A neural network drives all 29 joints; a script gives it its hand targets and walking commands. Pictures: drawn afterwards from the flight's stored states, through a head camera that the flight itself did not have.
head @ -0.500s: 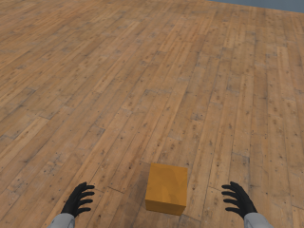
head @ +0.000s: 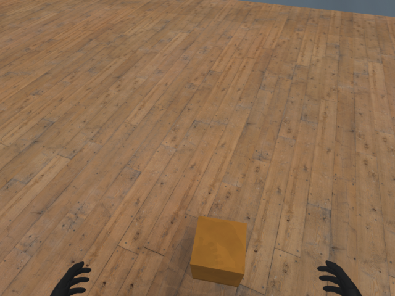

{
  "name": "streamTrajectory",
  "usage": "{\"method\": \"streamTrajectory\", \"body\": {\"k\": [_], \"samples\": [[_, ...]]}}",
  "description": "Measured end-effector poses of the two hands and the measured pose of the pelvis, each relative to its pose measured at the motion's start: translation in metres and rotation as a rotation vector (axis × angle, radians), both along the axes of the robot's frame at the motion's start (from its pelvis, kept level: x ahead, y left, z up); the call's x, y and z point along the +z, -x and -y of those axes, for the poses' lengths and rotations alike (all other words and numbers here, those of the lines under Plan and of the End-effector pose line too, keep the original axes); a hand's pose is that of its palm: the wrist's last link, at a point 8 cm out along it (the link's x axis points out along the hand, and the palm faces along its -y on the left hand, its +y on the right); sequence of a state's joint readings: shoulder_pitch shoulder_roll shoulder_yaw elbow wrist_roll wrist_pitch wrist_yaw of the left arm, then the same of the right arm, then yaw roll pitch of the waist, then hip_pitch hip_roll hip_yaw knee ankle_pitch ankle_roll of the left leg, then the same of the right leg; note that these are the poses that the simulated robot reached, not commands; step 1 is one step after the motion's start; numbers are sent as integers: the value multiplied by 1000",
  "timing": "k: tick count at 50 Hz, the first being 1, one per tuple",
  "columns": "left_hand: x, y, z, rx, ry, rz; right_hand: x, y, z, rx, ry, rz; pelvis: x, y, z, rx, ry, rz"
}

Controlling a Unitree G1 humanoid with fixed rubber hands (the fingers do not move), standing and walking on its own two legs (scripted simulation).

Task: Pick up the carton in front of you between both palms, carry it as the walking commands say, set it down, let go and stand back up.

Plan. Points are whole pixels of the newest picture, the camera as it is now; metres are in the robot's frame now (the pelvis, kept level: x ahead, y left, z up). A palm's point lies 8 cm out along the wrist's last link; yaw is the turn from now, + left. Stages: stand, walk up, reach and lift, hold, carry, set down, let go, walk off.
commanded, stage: stand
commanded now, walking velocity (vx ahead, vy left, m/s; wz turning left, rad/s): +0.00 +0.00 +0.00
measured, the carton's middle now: (218, 252) +0.39 -0.05 -0.65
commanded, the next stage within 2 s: none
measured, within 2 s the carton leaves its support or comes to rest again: neither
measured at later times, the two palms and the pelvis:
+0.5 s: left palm out of the picture +0.11 +0.29 -0.09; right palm out of the picture +0.11 -0.30 -0.09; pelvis +0.00 +0.00 +0.01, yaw +0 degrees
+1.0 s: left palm out of the picture +0.07 +0.31 -0.09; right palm out of the picture +0.08 -0.31 -0.10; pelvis -0.02 +0.00 +0.01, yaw +0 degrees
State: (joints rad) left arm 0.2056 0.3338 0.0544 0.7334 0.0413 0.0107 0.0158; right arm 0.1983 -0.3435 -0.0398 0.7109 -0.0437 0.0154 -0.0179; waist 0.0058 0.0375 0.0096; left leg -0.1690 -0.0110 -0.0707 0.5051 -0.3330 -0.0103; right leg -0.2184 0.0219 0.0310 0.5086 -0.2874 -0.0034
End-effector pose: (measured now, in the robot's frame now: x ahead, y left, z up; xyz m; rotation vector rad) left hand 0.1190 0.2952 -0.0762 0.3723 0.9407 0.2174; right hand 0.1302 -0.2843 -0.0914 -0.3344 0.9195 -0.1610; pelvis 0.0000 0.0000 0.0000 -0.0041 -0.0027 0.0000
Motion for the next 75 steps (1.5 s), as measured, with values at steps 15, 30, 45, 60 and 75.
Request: {"method": "streamTrajectory", "body": {"k": [15,30,45,60,75], "samples": [[-9,2,6,19,22,-39,-3,2,7,1,17,-47,3,-4,4,7,-1,15],[-10,20,-2,36,16,-86,-4,25,15,-16,29,-98,7,5,4,4,-3,31],[-13,41,-9,48,13,-137,-6,49,20,-32,35,-150,9,16,2,-1,-4,38],[-14,49,-13,50,10,-163,-6,60,23,-44,41,-178,10,21,1,-4,-5,39],[-14,47,-15,45,7,-171,-6,64,25,-57,43,-192,10,22,1,-8,-6,38]]}}
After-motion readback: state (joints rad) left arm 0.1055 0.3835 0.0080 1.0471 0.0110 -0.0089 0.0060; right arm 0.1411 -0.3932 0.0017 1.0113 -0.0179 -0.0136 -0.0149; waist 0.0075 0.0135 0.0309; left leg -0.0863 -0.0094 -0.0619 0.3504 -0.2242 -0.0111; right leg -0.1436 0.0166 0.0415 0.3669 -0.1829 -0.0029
